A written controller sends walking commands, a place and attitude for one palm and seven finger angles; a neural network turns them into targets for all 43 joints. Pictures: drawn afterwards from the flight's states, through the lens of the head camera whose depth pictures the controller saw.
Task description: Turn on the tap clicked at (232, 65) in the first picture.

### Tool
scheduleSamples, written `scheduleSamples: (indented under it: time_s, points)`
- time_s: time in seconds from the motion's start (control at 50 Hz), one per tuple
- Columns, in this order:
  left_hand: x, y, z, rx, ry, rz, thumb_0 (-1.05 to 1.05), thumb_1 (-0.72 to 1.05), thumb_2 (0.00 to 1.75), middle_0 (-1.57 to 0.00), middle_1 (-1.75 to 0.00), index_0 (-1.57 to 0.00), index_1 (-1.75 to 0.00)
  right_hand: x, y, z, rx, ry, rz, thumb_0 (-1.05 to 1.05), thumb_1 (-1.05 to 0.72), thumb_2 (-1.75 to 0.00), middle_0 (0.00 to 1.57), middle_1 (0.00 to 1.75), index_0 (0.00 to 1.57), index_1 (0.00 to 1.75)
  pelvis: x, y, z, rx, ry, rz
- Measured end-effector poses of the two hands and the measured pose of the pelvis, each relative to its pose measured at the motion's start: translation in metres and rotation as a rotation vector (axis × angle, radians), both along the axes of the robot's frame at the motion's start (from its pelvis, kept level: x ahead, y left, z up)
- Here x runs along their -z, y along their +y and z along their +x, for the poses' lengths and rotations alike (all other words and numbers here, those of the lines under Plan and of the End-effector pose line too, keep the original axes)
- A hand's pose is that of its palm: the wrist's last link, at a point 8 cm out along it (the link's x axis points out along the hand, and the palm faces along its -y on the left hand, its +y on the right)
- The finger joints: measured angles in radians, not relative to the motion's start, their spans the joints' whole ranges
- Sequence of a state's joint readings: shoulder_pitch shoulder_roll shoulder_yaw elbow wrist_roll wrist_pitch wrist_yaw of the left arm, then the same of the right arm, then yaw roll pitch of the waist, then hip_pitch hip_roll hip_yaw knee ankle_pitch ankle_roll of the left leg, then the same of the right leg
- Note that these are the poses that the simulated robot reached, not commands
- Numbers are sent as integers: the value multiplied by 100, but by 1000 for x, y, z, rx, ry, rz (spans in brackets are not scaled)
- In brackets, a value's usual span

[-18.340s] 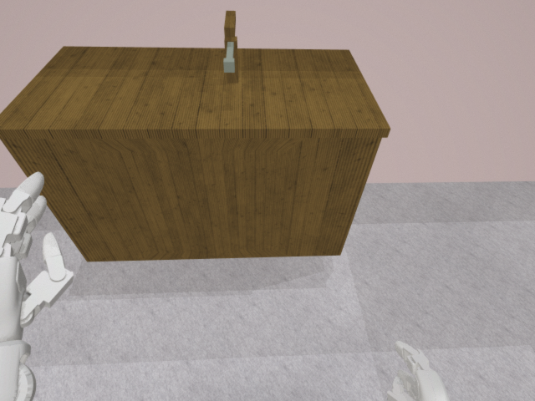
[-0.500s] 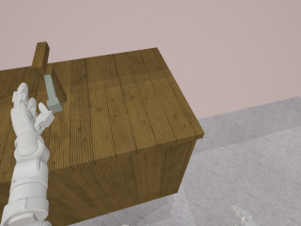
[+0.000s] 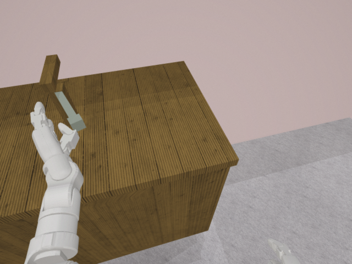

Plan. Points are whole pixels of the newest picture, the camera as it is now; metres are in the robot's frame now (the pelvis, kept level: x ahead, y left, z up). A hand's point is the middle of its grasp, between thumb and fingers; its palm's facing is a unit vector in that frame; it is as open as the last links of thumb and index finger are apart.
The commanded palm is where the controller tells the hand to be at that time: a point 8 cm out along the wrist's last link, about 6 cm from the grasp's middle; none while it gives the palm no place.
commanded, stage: push the lever round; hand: left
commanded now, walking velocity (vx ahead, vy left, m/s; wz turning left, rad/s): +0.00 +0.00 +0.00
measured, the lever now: (76, 123) +0.40 +0.26 +0.12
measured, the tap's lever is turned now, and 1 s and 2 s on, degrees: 22 50 74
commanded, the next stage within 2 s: lift the hand up off the lever in 1.90 s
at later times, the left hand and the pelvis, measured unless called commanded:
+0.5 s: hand (95, 126) +0.39 +0.21 +0.11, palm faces +0.69 -0.72 -0.06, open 7.6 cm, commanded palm +0.34 +0.23 +0.11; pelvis -0.01 +0.00 +0.00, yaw +0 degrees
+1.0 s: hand (111, 116) +0.43 +0.18 +0.11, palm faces +0.76 -0.64 -0.08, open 7.6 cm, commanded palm +0.38 +0.20 +0.11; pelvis -0.01 -0.01 -0.01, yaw +0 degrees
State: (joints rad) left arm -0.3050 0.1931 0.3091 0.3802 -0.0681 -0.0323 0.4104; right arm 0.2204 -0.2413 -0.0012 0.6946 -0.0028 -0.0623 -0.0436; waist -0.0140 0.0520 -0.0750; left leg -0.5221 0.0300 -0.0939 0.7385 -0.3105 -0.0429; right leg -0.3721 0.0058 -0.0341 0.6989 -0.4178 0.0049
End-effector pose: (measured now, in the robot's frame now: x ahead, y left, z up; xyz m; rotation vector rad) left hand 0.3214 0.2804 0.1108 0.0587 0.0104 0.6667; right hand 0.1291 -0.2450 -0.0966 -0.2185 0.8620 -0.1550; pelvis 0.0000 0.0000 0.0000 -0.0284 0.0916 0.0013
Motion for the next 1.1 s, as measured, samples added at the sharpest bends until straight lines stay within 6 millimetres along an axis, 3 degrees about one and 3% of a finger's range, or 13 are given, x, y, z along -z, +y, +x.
scheduleSamples:
  time_s: [0.34,1.1]
  points:
    - [-3,-32,8,-69,6,-10,3,94,91,-15,-15,-15,-15,4,4,-5,-3,29,10,1,-90,-90,20,30,20,30,1,1,-3,-4,-5,0]
    - [-5,-84,59,-228,74,-37,-1,94,93,-15,-15,-15,-15,24,-8,-41,23,177,31,1,-91,-90,20,30,20,30,7,-7,-4,-2,62,1]
